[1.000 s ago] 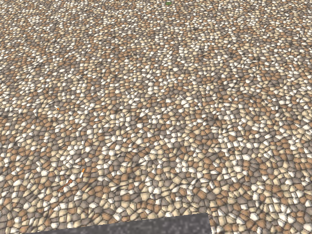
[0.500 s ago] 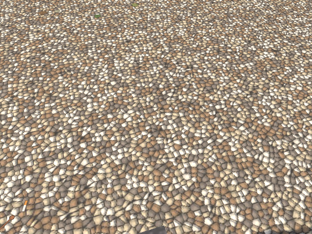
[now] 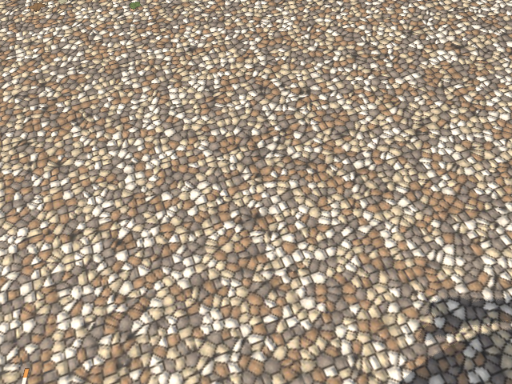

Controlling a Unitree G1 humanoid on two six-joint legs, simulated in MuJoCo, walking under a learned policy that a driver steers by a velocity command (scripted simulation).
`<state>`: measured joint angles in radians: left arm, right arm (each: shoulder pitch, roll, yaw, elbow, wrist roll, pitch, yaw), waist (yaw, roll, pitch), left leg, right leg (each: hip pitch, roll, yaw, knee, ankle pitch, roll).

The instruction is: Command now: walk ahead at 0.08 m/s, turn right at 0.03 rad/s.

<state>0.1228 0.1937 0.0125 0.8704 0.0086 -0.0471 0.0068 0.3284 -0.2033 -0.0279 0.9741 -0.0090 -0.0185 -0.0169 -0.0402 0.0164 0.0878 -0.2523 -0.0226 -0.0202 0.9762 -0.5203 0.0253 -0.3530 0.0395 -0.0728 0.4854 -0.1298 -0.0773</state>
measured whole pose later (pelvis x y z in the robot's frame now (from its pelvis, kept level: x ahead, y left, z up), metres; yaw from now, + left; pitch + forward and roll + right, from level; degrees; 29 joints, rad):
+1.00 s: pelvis +0.16 -0.02 +0.01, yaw +0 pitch +0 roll +0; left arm 0.31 0.19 0.05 1.04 0.02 -0.08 0.01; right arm 0.37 -0.20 -0.05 1.10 -0.03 -0.05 -0.01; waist 0.00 0.03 0.02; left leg -0.29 0.01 0.01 0.97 -0.43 0.06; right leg -0.20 0.04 -0.09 0.48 -0.29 -0.07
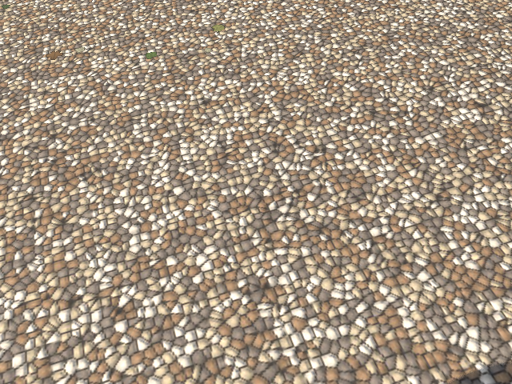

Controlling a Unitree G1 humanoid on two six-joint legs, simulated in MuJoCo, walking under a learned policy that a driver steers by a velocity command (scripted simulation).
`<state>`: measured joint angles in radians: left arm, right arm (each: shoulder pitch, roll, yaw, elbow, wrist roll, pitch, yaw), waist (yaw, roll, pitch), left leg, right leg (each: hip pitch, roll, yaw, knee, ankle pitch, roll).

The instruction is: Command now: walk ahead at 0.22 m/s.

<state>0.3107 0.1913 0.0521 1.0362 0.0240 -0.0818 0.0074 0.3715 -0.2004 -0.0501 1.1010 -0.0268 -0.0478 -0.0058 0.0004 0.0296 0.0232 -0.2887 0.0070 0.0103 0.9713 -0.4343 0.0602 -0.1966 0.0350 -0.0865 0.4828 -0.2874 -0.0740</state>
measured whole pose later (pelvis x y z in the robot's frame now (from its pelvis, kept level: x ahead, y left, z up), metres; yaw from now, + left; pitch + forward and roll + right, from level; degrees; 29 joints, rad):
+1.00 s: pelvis +0.13 +0.02 -0.01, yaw +14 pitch +1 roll +0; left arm 0.21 0.25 0.08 0.93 0.02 0.03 0.05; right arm 0.17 -0.22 -0.07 0.87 -0.02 0.01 0.00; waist 0.00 -0.04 0.07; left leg -0.31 -0.06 0.04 0.59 -0.30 0.09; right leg -0.40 -0.06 -0.05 1.03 -0.53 0.02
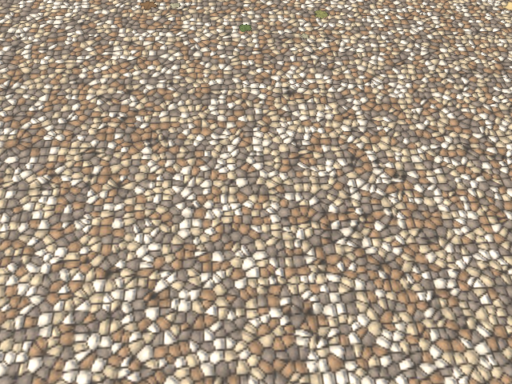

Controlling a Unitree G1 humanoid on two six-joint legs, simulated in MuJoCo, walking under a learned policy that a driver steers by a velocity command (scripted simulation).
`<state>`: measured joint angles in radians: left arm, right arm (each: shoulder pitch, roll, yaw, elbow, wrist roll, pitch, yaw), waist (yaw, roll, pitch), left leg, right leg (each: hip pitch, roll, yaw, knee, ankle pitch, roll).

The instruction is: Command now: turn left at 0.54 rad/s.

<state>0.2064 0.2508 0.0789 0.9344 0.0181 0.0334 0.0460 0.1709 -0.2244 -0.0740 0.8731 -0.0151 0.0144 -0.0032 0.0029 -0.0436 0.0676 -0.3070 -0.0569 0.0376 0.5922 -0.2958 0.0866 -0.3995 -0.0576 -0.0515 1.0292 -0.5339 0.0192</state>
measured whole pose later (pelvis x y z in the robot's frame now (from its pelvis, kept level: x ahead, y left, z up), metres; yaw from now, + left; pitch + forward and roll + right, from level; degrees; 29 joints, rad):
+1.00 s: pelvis +0.11 +0.03 +0.02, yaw +14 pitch +0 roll -1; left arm 0.30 0.26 0.06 0.91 0.03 -0.03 -0.04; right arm 0.31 -0.23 -0.04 0.90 -0.03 -0.07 0.01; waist 0.00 -0.04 0.00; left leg -0.09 -0.05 0.03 0.32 -0.24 0.07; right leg -0.41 -0.03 -0.01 0.95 -0.32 -0.08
